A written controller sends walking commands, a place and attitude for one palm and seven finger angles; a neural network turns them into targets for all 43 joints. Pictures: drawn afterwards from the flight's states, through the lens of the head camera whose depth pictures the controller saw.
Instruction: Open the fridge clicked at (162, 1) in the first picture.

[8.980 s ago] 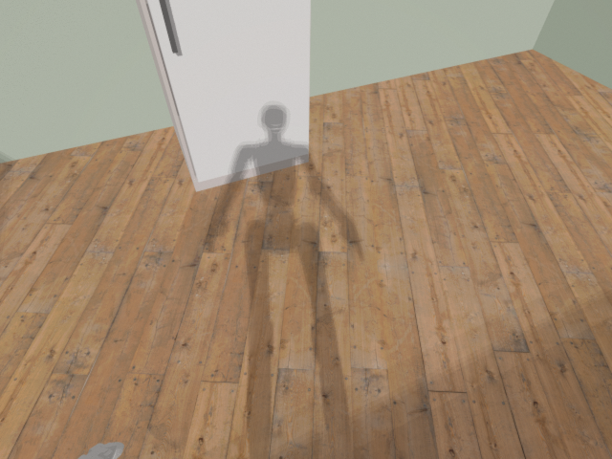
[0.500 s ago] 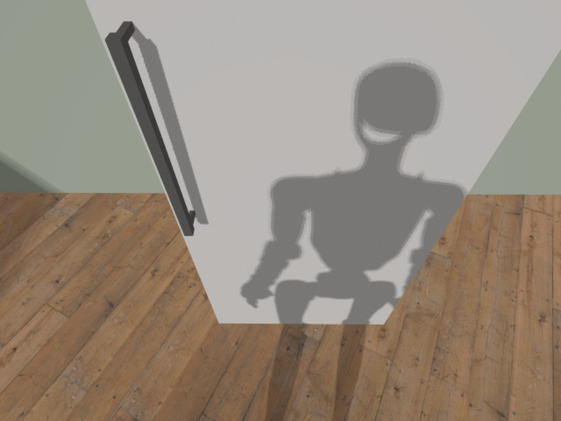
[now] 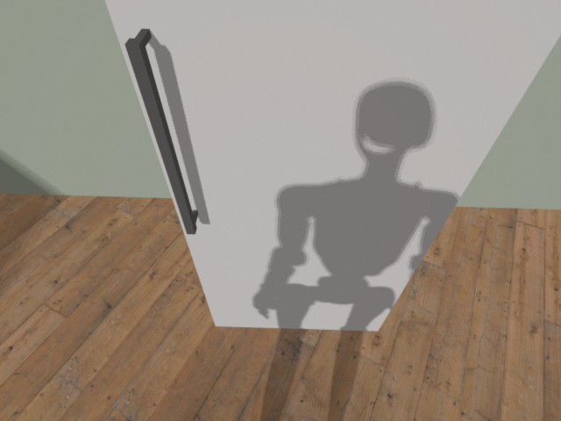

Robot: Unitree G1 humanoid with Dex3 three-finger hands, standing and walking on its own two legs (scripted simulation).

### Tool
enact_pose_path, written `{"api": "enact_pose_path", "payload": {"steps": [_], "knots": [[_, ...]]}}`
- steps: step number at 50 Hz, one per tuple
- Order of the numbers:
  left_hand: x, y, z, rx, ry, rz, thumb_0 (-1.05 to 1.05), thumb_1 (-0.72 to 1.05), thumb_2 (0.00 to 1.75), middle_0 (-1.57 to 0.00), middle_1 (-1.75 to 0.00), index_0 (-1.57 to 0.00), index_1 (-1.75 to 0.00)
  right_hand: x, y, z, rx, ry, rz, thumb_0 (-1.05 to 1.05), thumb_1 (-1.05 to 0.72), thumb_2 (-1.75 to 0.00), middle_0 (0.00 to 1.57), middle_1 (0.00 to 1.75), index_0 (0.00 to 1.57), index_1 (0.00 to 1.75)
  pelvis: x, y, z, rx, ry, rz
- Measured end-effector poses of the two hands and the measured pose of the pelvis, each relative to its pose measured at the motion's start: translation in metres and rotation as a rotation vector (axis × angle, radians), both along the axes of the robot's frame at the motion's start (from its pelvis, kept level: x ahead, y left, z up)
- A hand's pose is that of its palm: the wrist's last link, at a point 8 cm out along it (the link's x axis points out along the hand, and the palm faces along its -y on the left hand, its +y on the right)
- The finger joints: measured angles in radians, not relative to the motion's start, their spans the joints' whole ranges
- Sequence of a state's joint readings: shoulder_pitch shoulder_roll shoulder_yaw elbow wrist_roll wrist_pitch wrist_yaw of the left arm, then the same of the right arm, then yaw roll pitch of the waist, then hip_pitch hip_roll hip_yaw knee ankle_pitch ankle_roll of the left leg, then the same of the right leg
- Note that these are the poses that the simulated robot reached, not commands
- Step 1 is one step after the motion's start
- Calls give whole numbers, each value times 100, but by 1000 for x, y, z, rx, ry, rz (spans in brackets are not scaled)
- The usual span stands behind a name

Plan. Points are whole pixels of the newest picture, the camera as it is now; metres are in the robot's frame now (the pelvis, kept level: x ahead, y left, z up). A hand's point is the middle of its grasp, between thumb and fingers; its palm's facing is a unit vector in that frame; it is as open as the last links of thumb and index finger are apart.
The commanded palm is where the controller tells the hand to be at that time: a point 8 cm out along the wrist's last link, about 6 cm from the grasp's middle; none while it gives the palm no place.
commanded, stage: come to a stop and stand still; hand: left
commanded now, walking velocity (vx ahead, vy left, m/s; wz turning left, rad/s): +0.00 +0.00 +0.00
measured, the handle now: (173, 153) +0.48 +0.22 +0.11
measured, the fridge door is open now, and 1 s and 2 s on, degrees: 0 0 0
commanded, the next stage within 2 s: look again from close up in 0.64 s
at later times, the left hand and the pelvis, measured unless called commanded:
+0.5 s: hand out of the picture +0.05 +0.25 -0.15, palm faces +0.03 -0.94 -0.33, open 7.4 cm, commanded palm none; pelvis -0.03 +0.02 +0.00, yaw +0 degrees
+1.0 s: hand out of the picture +0.02 +0.26 -0.16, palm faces -0.02 -0.95 -0.32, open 7.4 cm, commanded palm none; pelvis -0.03 +0.03 +0.00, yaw +1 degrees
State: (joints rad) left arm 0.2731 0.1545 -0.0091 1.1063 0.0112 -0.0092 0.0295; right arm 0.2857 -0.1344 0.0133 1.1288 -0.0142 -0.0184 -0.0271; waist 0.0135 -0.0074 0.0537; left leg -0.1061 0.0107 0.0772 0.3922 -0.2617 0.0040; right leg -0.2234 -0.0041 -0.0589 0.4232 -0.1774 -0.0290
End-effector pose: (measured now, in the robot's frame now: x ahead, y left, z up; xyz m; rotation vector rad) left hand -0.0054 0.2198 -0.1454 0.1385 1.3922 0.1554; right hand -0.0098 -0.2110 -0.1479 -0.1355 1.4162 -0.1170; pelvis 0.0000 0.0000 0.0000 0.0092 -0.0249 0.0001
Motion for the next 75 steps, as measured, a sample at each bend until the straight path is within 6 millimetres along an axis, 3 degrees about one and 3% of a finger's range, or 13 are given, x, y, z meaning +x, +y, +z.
{"api": "enact_pose_path", "payload": {"steps": [7,13,22,32,49,75], "knots": [[-8,6,-2,15,-28,-6,0,91,90,-20,-30,-20,-30,3,-11,-3,-27,-70,-12,1,-91,-90,20,30,20,30,-4,2,-6,-5,-3,20],[9,27,0,55,-119,-17,1,90,90,-20,-30,-20,-30,23,-27,2,-75,-173,-8,1,-91,-90,20,30,20,30,-8,7,-9,-10,-19,13],[41,67,21,130,-249,-57,0,90,90,-20,-30,-20,-30,42,-44,18,-128,-265,43,1,-91,-90,20,30,20,30,-21,16,-6,-4,-37,8],[41,94,35,184,-254,-89,0,90,90,-20,-30,-20,-30,43,-54,26,-150,-264,75,1,-90,-90,20,30,20,30,-33,21,-3,1,-32,11],[16,86,21,135,-125,-78,1,90,90,-20,-30,-21,-30,27,-47,22,-140,-147,75,1,-90,-90,20,30,20,30,-27,25,0,-3,-23,19],[54,94,28,153,-176,-80,0,90,90,-20,-30,-21,-30,75,-49,31,-155,-201,102,1,-90,-90,20,30,20,30,-11,26,3,-7,-21,28]]}}
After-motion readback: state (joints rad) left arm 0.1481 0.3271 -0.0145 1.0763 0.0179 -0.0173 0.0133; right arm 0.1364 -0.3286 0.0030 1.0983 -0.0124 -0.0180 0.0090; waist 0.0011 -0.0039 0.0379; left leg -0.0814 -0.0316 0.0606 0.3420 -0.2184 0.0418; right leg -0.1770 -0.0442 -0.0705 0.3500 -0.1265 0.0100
